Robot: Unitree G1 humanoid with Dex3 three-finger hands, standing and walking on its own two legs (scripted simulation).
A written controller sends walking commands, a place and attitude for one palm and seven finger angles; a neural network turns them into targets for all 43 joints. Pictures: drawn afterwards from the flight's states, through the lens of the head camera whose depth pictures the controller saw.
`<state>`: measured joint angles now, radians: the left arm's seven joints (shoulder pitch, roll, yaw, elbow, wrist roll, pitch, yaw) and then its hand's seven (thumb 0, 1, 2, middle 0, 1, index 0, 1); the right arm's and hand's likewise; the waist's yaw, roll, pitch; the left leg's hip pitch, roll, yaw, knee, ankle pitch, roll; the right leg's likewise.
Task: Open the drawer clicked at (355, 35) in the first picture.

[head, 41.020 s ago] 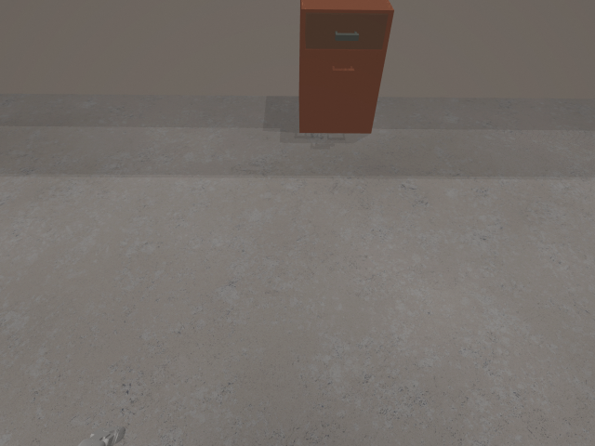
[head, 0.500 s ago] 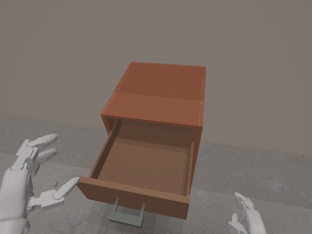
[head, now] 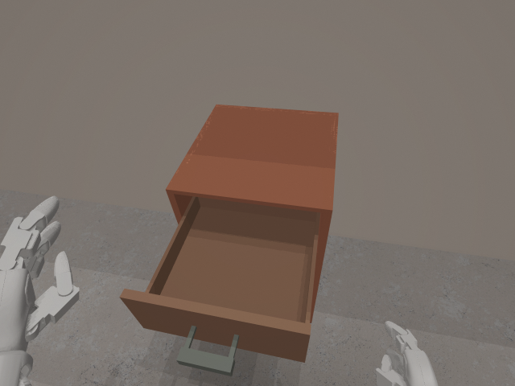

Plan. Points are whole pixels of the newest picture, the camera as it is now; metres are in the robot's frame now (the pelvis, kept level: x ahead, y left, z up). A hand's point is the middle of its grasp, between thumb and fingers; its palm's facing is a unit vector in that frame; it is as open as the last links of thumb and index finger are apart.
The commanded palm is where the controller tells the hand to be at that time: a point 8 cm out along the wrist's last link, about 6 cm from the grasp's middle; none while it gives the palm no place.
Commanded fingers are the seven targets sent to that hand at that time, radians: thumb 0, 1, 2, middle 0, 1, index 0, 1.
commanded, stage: step back with the hand held close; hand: left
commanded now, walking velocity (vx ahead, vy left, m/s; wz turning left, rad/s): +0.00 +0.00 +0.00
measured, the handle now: (210, 348) +0.24 +0.14 -0.19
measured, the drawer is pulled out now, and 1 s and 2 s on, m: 0.30 0.30 0.30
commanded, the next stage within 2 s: stop stepping back and stand still in 1.92 s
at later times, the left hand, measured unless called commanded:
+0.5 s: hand (51, 308) +0.16 +0.25 +0.15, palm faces +0.31 -0.79 -0.52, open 7.4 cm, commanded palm +0.09 +0.29 +0.17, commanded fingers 0.00 0.90 0.90 -0.20 -0.30 -0.20 -0.30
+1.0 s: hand (32, 347) +0.12 +0.24 +0.16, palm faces +0.37 -0.80 -0.46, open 7.4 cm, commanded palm +0.05 +0.28 +0.17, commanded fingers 0.00 0.90 0.90 -0.20 -0.30 -0.20 -0.30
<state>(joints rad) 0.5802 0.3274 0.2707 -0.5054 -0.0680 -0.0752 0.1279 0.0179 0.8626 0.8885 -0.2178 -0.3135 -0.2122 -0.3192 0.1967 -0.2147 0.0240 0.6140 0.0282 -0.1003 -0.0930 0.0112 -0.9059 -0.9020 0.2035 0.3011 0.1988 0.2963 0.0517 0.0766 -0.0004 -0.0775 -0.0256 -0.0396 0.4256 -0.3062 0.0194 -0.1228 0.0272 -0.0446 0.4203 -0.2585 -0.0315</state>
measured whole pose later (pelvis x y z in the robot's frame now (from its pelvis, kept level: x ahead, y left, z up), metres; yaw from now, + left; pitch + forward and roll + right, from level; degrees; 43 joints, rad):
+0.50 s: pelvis -0.04 +0.01 +0.00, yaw +1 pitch +3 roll -1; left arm 0.69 0.43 0.38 -0.64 -0.05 -0.18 0.16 0.02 0.88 0.90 -0.22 -0.30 -0.21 -0.30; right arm 0.14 -0.21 -0.01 0.55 0.02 -0.01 -0.08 0.01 -0.91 -0.90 0.20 0.30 0.20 0.30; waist -0.01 0.00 0.04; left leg -0.29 -0.04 -0.05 0.52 -0.28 0.03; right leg -0.31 0.01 -0.06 0.48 -0.22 -0.02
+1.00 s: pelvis -0.08 +0.00 -0.01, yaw +0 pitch +3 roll -1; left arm 0.63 0.40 0.38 -0.63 -0.03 -0.22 0.17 0.02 0.89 0.90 -0.22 -0.30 -0.21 -0.30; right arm 0.19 -0.20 0.01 0.57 0.02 -0.07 -0.06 0.01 -0.90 -0.90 0.21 0.30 0.20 0.30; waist -0.01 -0.01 0.00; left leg -0.41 -0.03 -0.04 0.62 -0.26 0.02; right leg -0.43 0.02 -0.06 0.55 -0.18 -0.03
